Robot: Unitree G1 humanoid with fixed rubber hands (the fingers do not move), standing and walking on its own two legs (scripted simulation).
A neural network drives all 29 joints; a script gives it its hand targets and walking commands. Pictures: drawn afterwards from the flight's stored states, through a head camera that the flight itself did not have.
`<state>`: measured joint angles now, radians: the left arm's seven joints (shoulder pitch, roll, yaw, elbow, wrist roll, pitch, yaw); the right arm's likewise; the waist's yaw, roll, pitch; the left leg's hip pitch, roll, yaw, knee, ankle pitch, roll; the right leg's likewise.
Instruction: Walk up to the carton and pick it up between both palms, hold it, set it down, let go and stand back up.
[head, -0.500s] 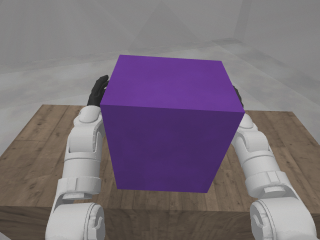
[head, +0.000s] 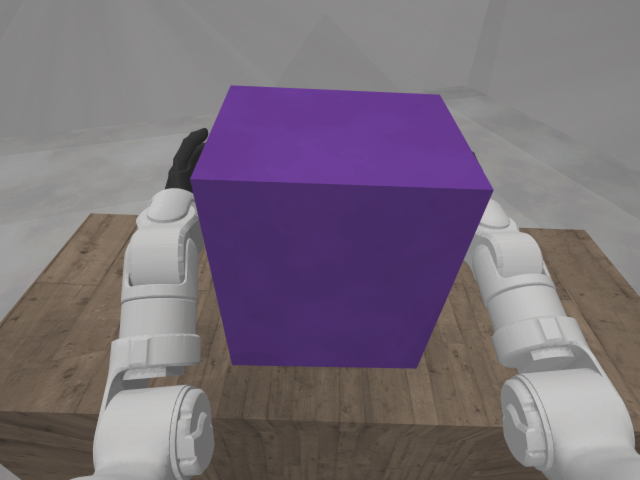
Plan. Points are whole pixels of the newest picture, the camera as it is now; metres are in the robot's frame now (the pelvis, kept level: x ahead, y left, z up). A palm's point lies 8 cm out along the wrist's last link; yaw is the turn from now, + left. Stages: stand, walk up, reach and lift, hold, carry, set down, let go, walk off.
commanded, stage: reach and lift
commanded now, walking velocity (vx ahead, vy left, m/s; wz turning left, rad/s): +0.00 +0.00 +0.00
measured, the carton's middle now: (330, 237) +0.38 +0.00 +0.17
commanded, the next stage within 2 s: hold in 0.78 s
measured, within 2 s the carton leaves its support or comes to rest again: neither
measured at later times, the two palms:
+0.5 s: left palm (178, 178) +0.38 +0.18 +0.25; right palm (475, 184) +0.39 -0.17 +0.24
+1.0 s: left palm (166, 169) +0.35 +0.18 +0.28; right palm (486, 169) +0.37 -0.16 +0.27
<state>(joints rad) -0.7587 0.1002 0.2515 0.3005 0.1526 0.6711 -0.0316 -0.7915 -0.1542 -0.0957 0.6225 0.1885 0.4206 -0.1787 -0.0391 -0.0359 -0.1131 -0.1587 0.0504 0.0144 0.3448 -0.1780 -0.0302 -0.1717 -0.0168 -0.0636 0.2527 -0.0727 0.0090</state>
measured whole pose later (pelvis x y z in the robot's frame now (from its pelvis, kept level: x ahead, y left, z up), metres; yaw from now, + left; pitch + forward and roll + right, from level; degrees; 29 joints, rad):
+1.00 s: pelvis -0.01 +0.00 +0.00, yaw +0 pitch -2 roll -1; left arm -0.82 0.10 0.30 0.25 0.18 0.81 -0.05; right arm -0.90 -0.18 -0.10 0.62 0.24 0.57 -0.19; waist -0.04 -0.02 -0.17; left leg -0.14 0.05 0.01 0.34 -0.17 -0.03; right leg -0.16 -0.02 -0.06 0.25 -0.07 0.01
